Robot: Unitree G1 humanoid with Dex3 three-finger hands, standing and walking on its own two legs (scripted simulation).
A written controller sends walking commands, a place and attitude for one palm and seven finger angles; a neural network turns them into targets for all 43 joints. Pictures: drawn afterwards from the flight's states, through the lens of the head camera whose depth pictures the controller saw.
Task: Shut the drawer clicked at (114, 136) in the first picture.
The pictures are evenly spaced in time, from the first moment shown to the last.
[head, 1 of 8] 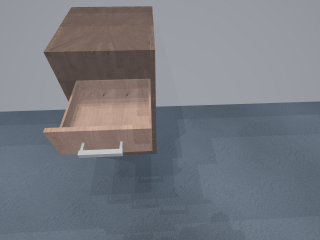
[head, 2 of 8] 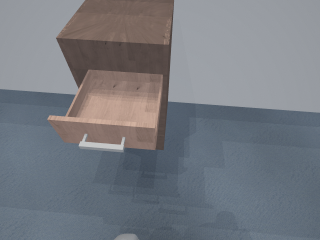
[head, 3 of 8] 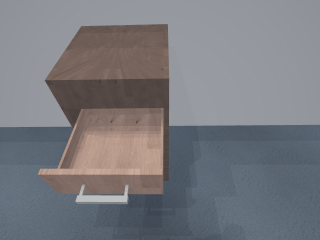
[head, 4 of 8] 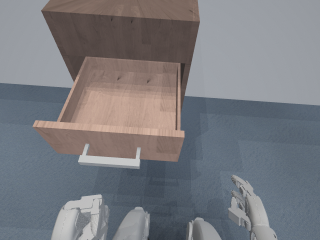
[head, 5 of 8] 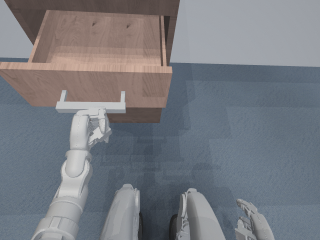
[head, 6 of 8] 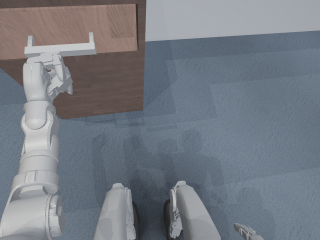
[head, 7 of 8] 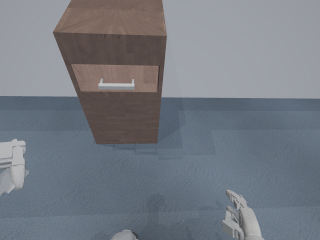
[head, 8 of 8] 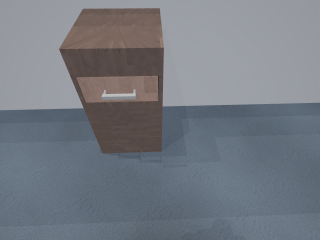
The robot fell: no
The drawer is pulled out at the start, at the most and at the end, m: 0.28 0.28 0.00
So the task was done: yes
